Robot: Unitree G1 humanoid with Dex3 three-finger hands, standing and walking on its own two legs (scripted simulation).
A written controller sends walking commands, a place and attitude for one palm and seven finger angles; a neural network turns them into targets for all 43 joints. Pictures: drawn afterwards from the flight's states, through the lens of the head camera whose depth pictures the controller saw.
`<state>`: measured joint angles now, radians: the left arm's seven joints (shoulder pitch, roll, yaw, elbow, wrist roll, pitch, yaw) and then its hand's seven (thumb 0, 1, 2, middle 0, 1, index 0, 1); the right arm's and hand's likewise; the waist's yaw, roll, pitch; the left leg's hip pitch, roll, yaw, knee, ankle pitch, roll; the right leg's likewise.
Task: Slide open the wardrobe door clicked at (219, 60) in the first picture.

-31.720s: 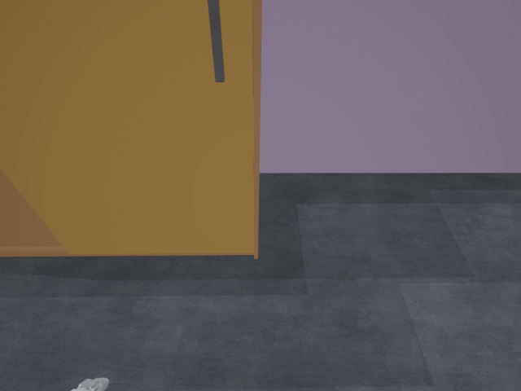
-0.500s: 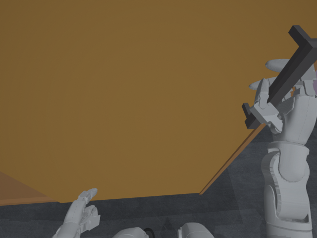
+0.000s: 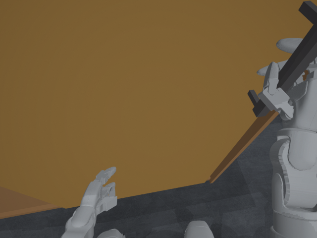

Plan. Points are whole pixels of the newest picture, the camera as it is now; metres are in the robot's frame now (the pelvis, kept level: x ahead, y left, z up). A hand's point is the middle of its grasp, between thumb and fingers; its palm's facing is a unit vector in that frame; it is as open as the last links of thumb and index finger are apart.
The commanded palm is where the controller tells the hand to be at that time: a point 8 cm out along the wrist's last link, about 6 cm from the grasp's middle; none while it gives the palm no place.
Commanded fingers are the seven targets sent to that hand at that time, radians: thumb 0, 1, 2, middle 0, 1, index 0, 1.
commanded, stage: step sideways, sliding the door along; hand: right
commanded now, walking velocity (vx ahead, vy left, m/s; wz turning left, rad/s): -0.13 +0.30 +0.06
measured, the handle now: (279, 69) +0.34 -0.24 +0.23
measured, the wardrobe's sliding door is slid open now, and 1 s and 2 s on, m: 0.04 0.33 0.62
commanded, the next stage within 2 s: none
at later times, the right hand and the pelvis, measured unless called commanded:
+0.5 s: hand (190, 100) +0.30 -0.08 +0.22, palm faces +0.33 +0.94 -0.05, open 6.3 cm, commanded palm +0.27 -0.06 +0.21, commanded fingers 0.00 -0.90 -0.90 0.45 1.40 0.45 1.40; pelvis -0.01 +0.11 -0.01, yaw -3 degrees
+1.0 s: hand (91, 117) +0.29 +0.07 +0.22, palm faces +0.20 +0.98 -0.05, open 6.4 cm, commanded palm +0.26 +0.08 +0.20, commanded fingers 0.00 -0.90 -0.90 0.45 1.40 0.45 1.40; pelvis -0.06 +0.24 -0.01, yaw +2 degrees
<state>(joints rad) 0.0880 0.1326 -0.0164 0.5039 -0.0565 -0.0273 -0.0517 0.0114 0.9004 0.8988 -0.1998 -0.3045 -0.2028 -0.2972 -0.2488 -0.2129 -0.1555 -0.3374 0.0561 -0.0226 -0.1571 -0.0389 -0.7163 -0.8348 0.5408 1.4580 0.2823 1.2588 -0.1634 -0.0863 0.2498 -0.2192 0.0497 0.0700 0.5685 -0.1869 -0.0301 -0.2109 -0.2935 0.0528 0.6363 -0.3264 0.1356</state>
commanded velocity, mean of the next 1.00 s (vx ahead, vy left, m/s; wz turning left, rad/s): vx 0.04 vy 0.30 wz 0.08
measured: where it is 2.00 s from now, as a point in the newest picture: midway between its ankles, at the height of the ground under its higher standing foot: outside the picture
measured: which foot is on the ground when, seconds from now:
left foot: down 0.00-0.16, up 0.18-0.42, down 0.44-0.62, up 0.64-0.98, down 1.00-1.00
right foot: down 0.00-0.04, up 0.06-0.14, down 0.16-0.46, up 0.48-0.62, down 0.64-1.00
